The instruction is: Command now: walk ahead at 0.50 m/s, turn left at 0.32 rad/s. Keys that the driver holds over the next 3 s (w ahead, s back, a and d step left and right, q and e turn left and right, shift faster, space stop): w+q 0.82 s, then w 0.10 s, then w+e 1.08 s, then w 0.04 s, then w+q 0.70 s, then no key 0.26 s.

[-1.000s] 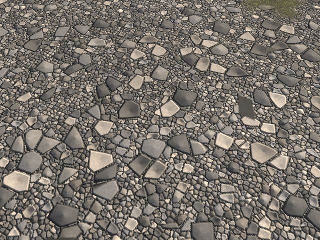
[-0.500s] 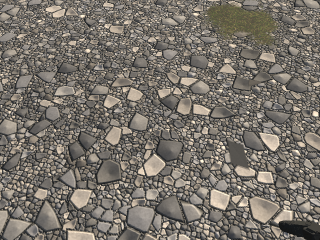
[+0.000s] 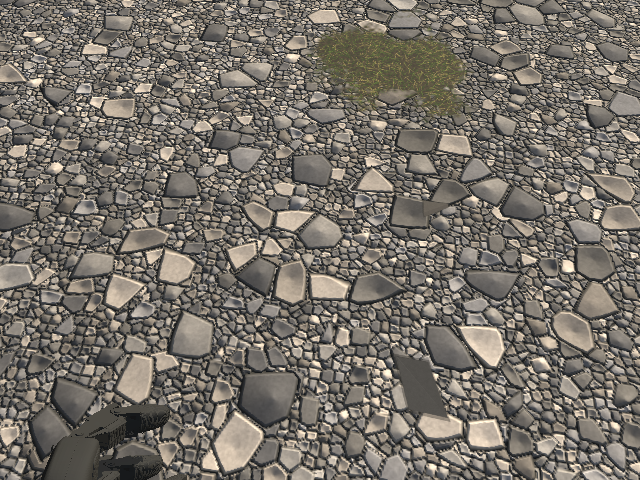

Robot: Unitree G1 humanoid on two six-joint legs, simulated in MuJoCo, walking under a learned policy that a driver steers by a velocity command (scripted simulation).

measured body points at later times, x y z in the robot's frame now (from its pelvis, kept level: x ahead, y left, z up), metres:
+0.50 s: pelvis +0.25 +0.03 -0.01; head +0.28 +0.05 +0.44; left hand +0.19 +0.32 -0.14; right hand +0.53 -0.14 -0.09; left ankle +0.36 +0.17 -0.72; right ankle +0.13 -0.13 -0.73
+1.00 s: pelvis +0.52 +0.13 +0.00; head +0.54 +0.15 +0.45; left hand +0.59 +0.45 -0.08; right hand +0.70 -0.11 -0.11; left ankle +0.36 +0.17 -0.73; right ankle +0.70 +0.10 -0.72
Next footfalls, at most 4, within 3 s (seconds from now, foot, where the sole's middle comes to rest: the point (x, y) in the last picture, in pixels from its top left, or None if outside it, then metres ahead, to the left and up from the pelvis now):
0.02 right None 0.16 -0.13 -0.77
0.52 left None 0.39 0.18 -0.77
1.02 right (242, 368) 0.73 0.12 -0.77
1.50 left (111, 325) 0.88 0.42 -0.77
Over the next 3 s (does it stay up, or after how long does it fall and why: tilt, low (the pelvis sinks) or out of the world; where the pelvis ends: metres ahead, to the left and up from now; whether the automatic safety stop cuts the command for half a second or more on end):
stays up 1.60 0.33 0.00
